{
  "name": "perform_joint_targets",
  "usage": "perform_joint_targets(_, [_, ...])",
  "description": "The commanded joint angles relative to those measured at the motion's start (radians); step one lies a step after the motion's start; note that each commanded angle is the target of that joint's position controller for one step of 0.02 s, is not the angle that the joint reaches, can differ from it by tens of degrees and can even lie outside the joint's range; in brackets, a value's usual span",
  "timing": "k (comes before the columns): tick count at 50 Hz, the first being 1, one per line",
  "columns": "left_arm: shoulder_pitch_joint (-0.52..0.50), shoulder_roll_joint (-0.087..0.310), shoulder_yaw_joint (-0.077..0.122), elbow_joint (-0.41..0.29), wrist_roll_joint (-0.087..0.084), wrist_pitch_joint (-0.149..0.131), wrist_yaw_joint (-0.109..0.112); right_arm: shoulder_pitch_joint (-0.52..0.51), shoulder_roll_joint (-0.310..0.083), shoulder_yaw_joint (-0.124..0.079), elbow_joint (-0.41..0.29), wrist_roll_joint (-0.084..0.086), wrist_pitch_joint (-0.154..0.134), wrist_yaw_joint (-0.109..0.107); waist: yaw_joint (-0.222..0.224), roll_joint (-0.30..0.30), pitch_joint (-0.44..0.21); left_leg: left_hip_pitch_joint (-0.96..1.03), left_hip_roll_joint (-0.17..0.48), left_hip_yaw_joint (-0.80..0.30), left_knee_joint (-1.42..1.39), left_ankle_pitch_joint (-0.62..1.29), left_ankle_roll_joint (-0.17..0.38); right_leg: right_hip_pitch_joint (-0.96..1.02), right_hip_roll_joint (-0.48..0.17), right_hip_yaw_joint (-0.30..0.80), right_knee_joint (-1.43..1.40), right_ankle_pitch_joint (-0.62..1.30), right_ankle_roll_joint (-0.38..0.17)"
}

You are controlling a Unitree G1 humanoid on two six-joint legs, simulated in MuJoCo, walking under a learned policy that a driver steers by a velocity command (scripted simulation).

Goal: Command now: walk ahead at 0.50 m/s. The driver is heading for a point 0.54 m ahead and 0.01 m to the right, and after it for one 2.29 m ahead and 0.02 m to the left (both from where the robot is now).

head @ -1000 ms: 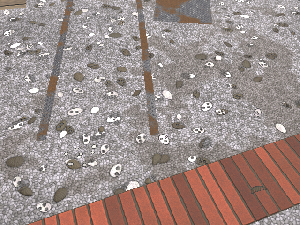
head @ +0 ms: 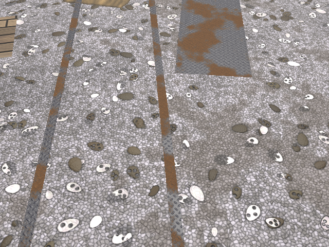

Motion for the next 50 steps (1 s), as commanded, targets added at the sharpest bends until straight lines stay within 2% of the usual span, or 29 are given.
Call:
perform_joint_targets(1, [0.024, -0.036, -0.025, -0.042, 0.014, 0.000, -0.021, -0.015, -0.076, -0.001, -0.051, -0.020, -0.019, 0.017, 0.053, 0.079, 0.035, -0.185, 0.224, -0.175, -0.145, 0.288, 0.183, 0.106, -0.011, -0.050, -0.102, 0.257, 0.009])
perform_joint_targets(2, [0.000, -0.019, -0.025, -0.050, 0.013, -0.006, -0.029, 0.027, -0.054, 0.005, -0.030, -0.026, -0.022, 0.010, 0.035, 0.055, 0.049, -0.088, 0.238, -0.207, -0.095, 0.250, 0.181, -0.017, -0.043, 0.030, -0.183, 0.437, 0.013])
perform_joint_targets(5, [-0.140, 0.031, -0.015, -0.083, 0.003, -0.006, -0.019, 0.126, -0.050, 0.018, -0.015, 0.008, -0.023, 0.003, -0.036, 0.047, 0.078, -0.021, 0.203, -0.202, 0.006, 0.094, 0.167, -0.045, -0.024, -0.016, -0.471, 0.624, 0.018])
perform_joint_targets(8, [-0.223, 0.014, -0.030, -0.117, 0.000, 0.025, -0.015, 0.203, -0.041, 0.033, 0.019, 0.003, -0.010, 0.034, -0.051, 0.068, 0.171, -0.102, 0.263, -0.260, 0.017, -0.034, 0.188, 0.072, -0.027, -0.048, -0.514, 0.534, 0.021])
perform_joint_targets(10, [-0.292, 0.029, -0.034, -0.139, 0.003, 0.031, -0.011, 0.236, -0.053, 0.035, 0.036, 0.017, -0.012, 0.031, -0.071, 0.050, 0.206, -0.003, 0.281, -0.302, 0.055, -0.051, 0.173, 0.048, -0.033, -0.047, -0.587, 0.490, 0.020])
perform_joint_targets(11, [-0.400, 0.100, -0.003, -0.182, -0.202, -0.003, -0.024, 0.114, -0.174, -0.031, -0.010, 0.141, 0.022, -0.029, -0.087, 0.035, 0.233, -0.008, 0.275, -0.295, 0.108, 0.026, 0.106, 0.063, 0.019, -0.017, -0.637, 0.400, 0.005])
perform_joint_targets(12, [-0.391, 0.080, -0.011, -0.172, -0.214, -0.014, -0.030, 0.135, -0.184, -0.032, 0.003, 0.134, 0.043, -0.050, -0.084, 0.016, 0.199, 0.066, 0.270, -0.278, 0.174, 0.087, 0.087, 0.086, 0.017, -0.019, -0.683, 0.410, 0.003])
perform_joint_targets(13, [-0.348, 0.066, -0.011, -0.151, -0.188, -0.023, -0.036, 0.167, -0.156, -0.034, 0.019, 0.118, 0.058, -0.057, -0.081, 0.031, 0.173, 0.103, 0.250, -0.252, 0.254, 0.156, 0.069, 0.151, 0.018, -0.032, -0.732, 0.439, -0.010])
perform_joint_targets(14, [-0.206, 0.072, 0.004, -0.093, -0.161, -0.028, -0.038, 0.174, -0.126, -0.032, 0.027, 0.101, 0.070, -0.053, -0.023, 0.015, 0.098, 0.094, 0.204, -0.205, 0.427, 0.252, 0.053, 0.325, 0.040, -0.068, -0.769, 0.497, -0.031])
perform_joint_targets(15, [0.014, 0.088, 0.021, -0.017, -0.137, -0.026, -0.036, 0.163, -0.092, -0.028, 0.026, 0.091, 0.069, -0.043, 0.070, 0.033, -0.008, -0.034, 0.151, -0.154, 0.635, 0.273, 0.033, 0.620, 0.049, -0.107, -0.694, 0.543, -0.047])
perform_joint_targets(16, [0.278, 0.134, 0.037, 0.061, -0.118, -0.016, -0.033, 0.134, -0.062, -0.025, 0.016, 0.083, 0.054, -0.033, 0.186, -0.013, -0.119, -0.342, 0.079, -0.124, 0.980, -0.048, -0.012, 0.995, -0.068, -0.006, -0.526, 0.783, -0.100])
perform_joint_targets(17, [0.353, 0.190, 0.037, 0.075, -0.117, -0.015, -0.025, 0.257, 0.005, -0.001, 0.016, 0.121, 0.033, -0.024, 0.172, -0.188, -0.315, -0.610, 0.039, -0.211, 1.313, -0.506, -0.046, 1.314, -0.286, 0.217, -0.319, 0.950, -0.225])
perform_joint_targets(18, [0.412, 0.253, 0.065, 0.095, -0.149, 0.002, -0.015, 0.210, -0.054, 0.000, -0.054, 0.154, 0.005, -0.018, 0.212, -0.243, -0.445, -0.751, 0.069, -0.272, 1.360, -0.442, -0.054, 1.360, -0.377, 0.479, -0.466, 0.394, -0.344])
perform_joint_targets(19, [0.373, 0.239, 0.062, 0.095, -0.130, 0.021, 0.008, 0.072, -0.077, -0.004, -0.111, 0.172, -0.009, -0.025, 0.200, -0.158, -0.359, -0.864, 0.113, -0.211, 1.376, -0.330, -0.068, 1.250, -0.385, 0.558, -0.626, -0.036, -0.348])
perform_joint_targets(20, [0.165, 0.154, 0.035, 0.030, -0.113, 0.025, 0.022, -0.058, -0.130, -0.023, -0.145, 0.147, -0.001, -0.050, 0.149, 0.060, -0.175, -0.813, 0.164, -0.142, 1.178, -0.103, -0.068, 0.947, -0.318, 0.473, -0.762, -0.184, -0.281])
perform_joint_targets(21, [0.071, 0.134, 0.023, 0.016, -0.091, 0.011, 0.029, -0.077, -0.105, -0.027, -0.149, 0.125, 0.017, -0.066, 0.096, 0.028, -0.115, -0.743, 0.184, -0.173, 1.142, -0.021, -0.083, 0.757, -0.350, 0.510, -0.778, -0.107, -0.296])
perform_joint_targets(22, [0.001, 0.114, 0.016, 0.016, -0.093, -0.004, 0.025, -0.051, -0.096, -0.033, -0.139, 0.093, 0.040, -0.071, 0.033, 0.079, -0.026, -0.617, 0.219, -0.192, 1.009, 0.024, -0.093, 0.533, -0.305, 0.432, -0.812, 0.022, -0.272])
perform_joint_targets(24, [-0.009, 0.097, 0.015, 0.031, -0.085, -0.008, 0.025, -0.037, -0.048, -0.037, -0.135, 0.084, 0.057, -0.070, -0.004, 0.005, 0.054, -0.478, 0.238, -0.189, 0.790, 0.008, -0.114, 0.326, -0.189, 0.229, -0.831, 0.104, -0.221])
perform_joint_targets(29, [0.081, 0.164, 0.037, 0.059, -0.100, 0.000, 0.064, -0.244, -0.056, -0.027, -0.184, 0.072, 0.037, -0.047, 0.044, -0.023, 0.026, -0.280, 0.154, -0.109, 0.271, 0.321, -0.109, 0.323, -0.086, 0.013, -0.794, 0.496, -0.162])
perform_joint_targets(31, [0.115, 0.168, 0.039, 0.081, -0.115, 0.008, 0.064, -0.301, -0.076, -0.028, -0.200, 0.080, 0.045, -0.038, 0.059, -0.035, 0.006, -0.245, 0.125, -0.110, 0.187, 0.373, -0.099, 0.395, -0.101, 0.015, -0.772, 0.474, -0.142])
perform_joint_targets(35, [0.120, 0.148, 0.037, 0.107, -0.127, 0.022, 0.065, -0.317, -0.135, -0.046, -0.210, 0.053, 0.046, -0.024, 0.036, -0.019, -0.015, -0.120, 0.095, -0.108, 0.027, 0.404, -0.033, 0.493, -0.076, 0.024, -0.625, 0.381, -0.070])
perform_joint_targets(36, [0.155, 0.132, 0.033, 0.111, -0.112, 0.022, 0.065, -0.259, -0.188, -0.062, -0.194, 0.047, 0.046, -0.027, 0.029, 0.039, -0.061, 0.014, 0.129, -0.133, 0.015, 0.699, -0.013, 0.469, -0.015, -0.013, -0.525, 0.320, -0.027])
perform_joint_targets(37, [0.257, 0.076, 0.018, 0.126, -0.095, 0.012, 0.062, -0.184, -0.248, -0.074, -0.180, 0.038, 0.048, -0.030, 0.052, 0.165, -0.164, 0.309, 0.284, -0.261, 0.096, 1.051, 0.077, 0.277, 0.066, -0.059, -0.329, 0.037, 0.032])
perform_joint_targets(38, [0.320, 0.035, -0.007, 0.145, -0.098, 0.010, 0.058, -0.115, -0.209, -0.063, -0.158, 0.058, 0.058, -0.025, 0.019, 0.304, -0.308, 0.450, 0.446, -0.439, 0.062, 1.043, 0.209, 0.182, 0.097, -0.055, -0.099, -0.386, 0.081])
perform_joint_targets(39, [0.276, 0.093, 0.009, 0.138, -0.110, 0.025, 0.056, -0.106, -0.174, -0.052, -0.154, 0.068, 0.067, -0.018, 0.010, 0.266, -0.312, 0.407, 0.435, -0.508, 0.012, 0.829, 0.219, 0.135, 0.084, -0.003, -0.003, -0.541, 0.099])
perform_joint_targets(41, [0.163, 0.122, 0.023, 0.116, -0.116, 0.066, 0.073, -0.245, -0.166, -0.045, -0.183, 0.062, 0.077, -0.020, 0.039, 0.147, -0.165, 0.194, 0.378, -0.462, -0.070, 0.459, 0.162, 0.088, 0.038, -0.003, -0.001, -0.477, 0.106])
perform_joint_targets(44, [0.151, 0.082, 0.021, 0.124, -0.101, 0.105, 0.093, -0.419, -0.165, -0.046, -0.216, 0.037, 0.090, -0.028, 0.108, 0.181, -0.081, -0.118, 0.289, -0.334, -0.168, 0.237, 0.101, 0.312, 0.027, -0.033, -0.222, -0.332, 0.098])
perform_joint_targets(48, [0.177, 0.050, 0.015, 0.162, -0.089, 0.107, 0.084, -0.415, -0.132, -0.038, -0.185, 0.062, 0.099, -0.037, 0.136, 0.164, -0.082, -0.204, 0.236, -0.256, -0.191, -0.028, 0.068, 0.529, 0.063, -0.073, -0.487, -0.042, 0.064])
perform_joint_targets(50, [0.147, 0.085, 0.017, 0.150, -0.064, 0.111, 0.080, -0.376, -0.112, -0.033, -0.156, 0.065, 0.101, -0.037, 0.121, 0.124, -0.020, -0.242, 0.196, -0.241, -0.192, -0.224, -0.002, 0.552, 0.023, -0.037, -0.575, -0.051, 0.031])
